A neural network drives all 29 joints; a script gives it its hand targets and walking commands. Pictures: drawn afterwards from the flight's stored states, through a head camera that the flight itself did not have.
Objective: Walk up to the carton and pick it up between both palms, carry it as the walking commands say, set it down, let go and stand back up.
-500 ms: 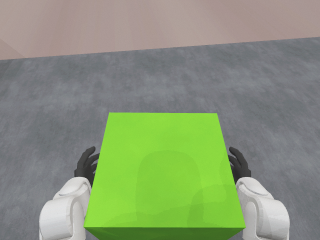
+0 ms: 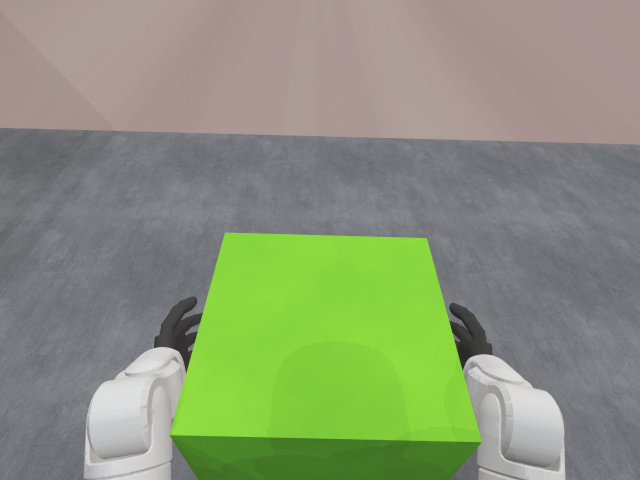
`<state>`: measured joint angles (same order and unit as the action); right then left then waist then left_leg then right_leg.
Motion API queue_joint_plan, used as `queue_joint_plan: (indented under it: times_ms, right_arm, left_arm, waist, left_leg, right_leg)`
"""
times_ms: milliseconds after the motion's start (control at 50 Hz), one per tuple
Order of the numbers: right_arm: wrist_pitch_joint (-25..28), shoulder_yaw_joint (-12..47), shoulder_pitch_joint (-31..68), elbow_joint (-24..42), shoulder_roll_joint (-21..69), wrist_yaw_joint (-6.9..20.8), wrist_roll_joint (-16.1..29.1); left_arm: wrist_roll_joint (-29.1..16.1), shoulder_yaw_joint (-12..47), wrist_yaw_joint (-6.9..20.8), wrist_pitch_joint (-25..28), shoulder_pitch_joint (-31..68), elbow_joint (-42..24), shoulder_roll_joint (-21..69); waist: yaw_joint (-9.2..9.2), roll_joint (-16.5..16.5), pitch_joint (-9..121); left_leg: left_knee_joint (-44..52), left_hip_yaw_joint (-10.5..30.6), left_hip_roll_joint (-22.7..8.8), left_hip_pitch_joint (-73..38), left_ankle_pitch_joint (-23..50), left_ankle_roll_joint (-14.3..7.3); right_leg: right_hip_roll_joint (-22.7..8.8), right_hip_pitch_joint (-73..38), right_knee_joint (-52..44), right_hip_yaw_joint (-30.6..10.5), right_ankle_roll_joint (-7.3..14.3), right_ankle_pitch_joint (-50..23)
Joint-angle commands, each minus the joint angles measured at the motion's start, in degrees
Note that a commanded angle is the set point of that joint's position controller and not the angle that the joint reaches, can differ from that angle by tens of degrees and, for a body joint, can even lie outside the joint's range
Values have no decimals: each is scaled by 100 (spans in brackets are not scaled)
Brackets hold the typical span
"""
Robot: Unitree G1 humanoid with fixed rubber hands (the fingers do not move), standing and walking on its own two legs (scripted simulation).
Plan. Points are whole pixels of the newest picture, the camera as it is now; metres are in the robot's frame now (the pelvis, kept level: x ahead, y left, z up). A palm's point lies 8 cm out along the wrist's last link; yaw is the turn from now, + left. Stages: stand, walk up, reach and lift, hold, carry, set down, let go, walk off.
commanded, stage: carry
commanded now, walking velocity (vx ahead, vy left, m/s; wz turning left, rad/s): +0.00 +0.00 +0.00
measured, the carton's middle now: (321, 384) +0.26 +0.01 +0.01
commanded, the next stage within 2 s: none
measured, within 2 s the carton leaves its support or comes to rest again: neither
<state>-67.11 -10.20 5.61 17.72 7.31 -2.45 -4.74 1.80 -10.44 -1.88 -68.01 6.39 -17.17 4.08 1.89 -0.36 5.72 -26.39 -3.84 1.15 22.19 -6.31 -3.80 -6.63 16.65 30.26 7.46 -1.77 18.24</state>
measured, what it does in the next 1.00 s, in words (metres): steps on the spot: left foot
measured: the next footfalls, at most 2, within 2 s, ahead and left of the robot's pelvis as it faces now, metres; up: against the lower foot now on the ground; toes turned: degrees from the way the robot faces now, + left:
left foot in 0.90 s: +0.01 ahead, +0.08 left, +0.00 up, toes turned -2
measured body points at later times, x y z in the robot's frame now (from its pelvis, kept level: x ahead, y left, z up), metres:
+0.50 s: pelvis -0.05 -0.03 -0.01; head -0.10 -0.03 +0.44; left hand +0.21 +0.13 +0.07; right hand +0.21 -0.21 +0.08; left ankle +0.08 +0.07 -0.73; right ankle +0.01 -0.16 -0.73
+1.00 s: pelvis -0.07 -0.04 +0.00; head -0.10 -0.04 +0.45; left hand +0.19 +0.13 +0.06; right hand +0.21 -0.21 +0.07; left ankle -0.03 +0.07 -0.73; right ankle -0.02 -0.14 -0.73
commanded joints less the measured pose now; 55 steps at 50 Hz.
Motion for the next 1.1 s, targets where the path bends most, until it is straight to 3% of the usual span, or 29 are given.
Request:
queue_joint_plan:
  times_ms: [0,160,240,300,380,420,460,520,540,580,600,620,640,660,680,700,720,740,780,800,840,860,880,900,940,980,1000,1040,1080]
  right_arm:
    - [12,4227,2805,670,4392,1228,1865]
    - [-65,4249,2881,478,4300,1335,1942]
    - [-81,4269,3005,534,4269,1360,2008]
    - [-87,4284,3074,575,4248,1348,2024]
    - [-74,4295,3068,548,4297,1308,2040]
    - [-81,4246,3124,474,4285,1307,2050]
    - [-86,4166,3117,243,4292,1330,2038]
    - [-70,4048,3271,46,4296,1373,2078]
    - [-64,4002,3301,-23,4302,1389,2095]
    - [-47,4012,3281,-27,4318,1401,2156]
    - [-55,4083,3264,78,4360,1398,2195]
    - [-68,4131,3301,190,4407,1410,2215]
    - [-62,4170,3352,311,4388,1418,2216]
    - [-39,4186,3342,450,4381,1403,2182]
    - [-22,4187,3240,538,4364,1366,2121]
    - [-44,4166,3146,532,4322,1336,2038]
    - [-32,4206,3205,623,4251,1299,2028]
    - [-13,4202,3178,554,4312,1270,1986]
    - [18,4214,2980,388,4465,1267,1977]
    - [31,4252,2912,426,4510,1261,2004]
    - [41,4304,3020,582,4427,1238,2088]
    - [43,4320,3028,633,4365,1231,2097]
    - [47,4295,2952,602,4299,1232,2066]
    - [78,4109,2840,311,4216,1230,1930]
    - [399,3423,2330,-938,3971,1273,1315]
    - [672,3663,2753,-506,4175,1305,1410]
    - [684,3953,3022,0,4352,1292,1645]
    - [530,4292,3138,736,4497,1222,1989]
    - [362,4227,2791,791,4320,1154,1956]
  left_arm:
    - [-1941,4598,1355,12,2916,-562,4959]
    - [-1808,4497,1298,-68,2832,-433,4900]
    - [-1793,4465,1260,-83,2834,-456,4906]
    - [-1805,4443,1249,-85,2847,-486,4872]
    - [-1875,4471,1261,-89,2917,-593,4855]
    - [-1837,4434,1263,-112,2864,-576,4816]
    - [-1746,4359,1264,-141,2863,-477,4744]
    - [-1670,4291,1240,-150,2966,-343,4708]
    - [-1655,4262,1224,-144,3021,-272,4708]
    - [-1657,4235,1190,-94,3086,-176,4771]
    - [-1683,4246,1183,-60,3014,-177,4894]
    - [-1724,4281,1182,-35,2965,-208,5016]
    - [-1752,4290,1172,-18,2953,-263,5052]
    - [-1816,4303,1169,-12,3024,-390,5029]
    - [-1901,4350,1179,-24,3038,-477,5018]
    - [-1886,4327,1185,-32,2916,-387,4951]
    - [-1908,4380,1218,-16,2894,-430,5045]
    - [-1942,4404,1266,-20,2917,-484,5048]
    - [-1898,4435,1305,-26,2850,-730,4880]
    - [-1864,4426,1300,-27,2864,-830,4855]
    - [-1735,4275,1256,-32,2690,-830,4684]
    - [-1687,4222,1225,-27,2536,-774,4622]
    - [-1643,4181,1193,-13,2362,-681,4575]
    - [-1585,4084,1186,5,2292,-449,4542]
    - [-1063,3545,1229,355,2054,674,4295]
    - [-1197,3786,1266,672,2561,357,4571]
    - [-1437,4080,1260,692,2879,-155,4729]
    - [-1798,4463,1212,515,3008,-903,4851]
    - [-1775,4419,1173,315,2594,-945,4643]
  waist:
    - [-214,514,1418]
    - [-189,768,1253]
    - [-169,735,1194]
    - [-168,406,1109]
    - [-221,-356,1074]
    - [-242,-762,1078]
    - [-283,-806,933]
    - [-332,-436,640]
    - [-330,-91,513]
    - [-234,1082,539]
    - [-125,1639,913]
    - [-31,1832,1036]
    - [-1,1736,1008]
    - [-35,1282,988]
    - [-93,626,978]
    - [-111,-367,965]
    - [-148,-1294,830]
    - [-216,-1144,771]
    - [-238,-578,768]
    - [-253,-581,823]
    - [-252,-559,970]
    - [-236,-615,1251]
    - [-218,-493,1598]
    - [-179,-96,1733]
    - [-186,290,1674]
    - [-194,262,1187]
    - [-212,160,1026]
    - [-222,85,1069]
    - [-216,79,1345]
  left_leg:
    - [1491,1225,-1242,-777,-1760,68]
    - [1715,1094,-1146,-278,-2162,176]
    - [1670,878,-1001,-69,-2140,329]
    - [1319,642,-791,-52,-1905,472]
    - [92,279,-421,-485,-989,442]
    - [-865,-48,-186,-1008,-655,394]
    - [-1293,-117,-166,-1274,-878,279]
    - [-968,115,-263,-1071,-1337,144]
    - [-477,397,-400,-651,-1727,133]
    - [1360,1374,-1069,708,-2923,169]
    - [2010,1595,-1400,1234,-3298,239]
    - [2165,1325,-1436,1537,-3248,377]
    - [2087,1052,-1316,1406,-3066,503]
    - [1647,890,-1174,873,-2768,499]
    - [997,780,-1014,480,-2281,454]
    - [179,393,-525,651,-1700,628]
    - [-1324,18,-155,537,-1337,535]
    - [-1958,65,-235,290,-1368,428]
    - [-1831,129,-319,-135,-1106,257]
    - [-1183,20,-277,-231,-992,195]
    - [123,-215,-211,-525,-594,176]
    - [311,-92,-378,-828,-389,177]
    - [382,264,-735,-1171,258,165]
    - [-213,456,-975,-1271,1627,83]
    - [1,539,-967,-867,1274,43]
    - [361,576,-938,-355,-29,68]
    - [479,551,-874,-166,-619,93]
    - [540,511,-791,-218,-889,118]
    - [462,485,-782,-512,-583,105]
  right_leg:
    - [175,-294,-26,200,36,100]
    - [380,-458,74,299,134,201]
    - [450,-595,-75,327,200,381]
    - [275,-417,-497,20,268,838]
    - [-321,417,-1342,-740,325,1628]
    - [-616,1116,-1699,-848,396,2093]
    - [-669,1688,-1713,-732,407,2400]
    - [-420,1992,-1084,-441,320,2444]
    - [-210,1856,-683,-323,312,2302]
    - [547,622,779,200,304,1331]
    - [778,-390,1743,430,344,880]
    - [838,-909,1937,436,438,764]
    - [912,-972,1418,499,480,907]
    - [898,-792,584,453,457,983]
    - [680,-685,-389,120,429,993]
    - [-86,-480,-1271,-1050,646,1908]
    - [-1089,293,-2078,-2403,927,2538]
    - [-1472,863,-2390,-2370,1074,2629]
    - [-1084,916,-2112,-1390,815,1566]
    - [-815,575,-1755,-949,673,889]
    - [-548,-127,-1151,-657,575,-522]
    - [-529,-376,-856,-633,539,-1398]
    - [-474,-520,-447,-574,470,-2214]
    - [-311,-432,-318,-478,329,-2416]
    - [-153,-447,-252,-259,292,-1222]
    - [-124,-238,-489,-326,328,-463]
    - [-179,-147,-649,-442,359,-145]
    - [-239,-58,-836,-562,401,241]
    - [-253,-175,-853,-554,400,34]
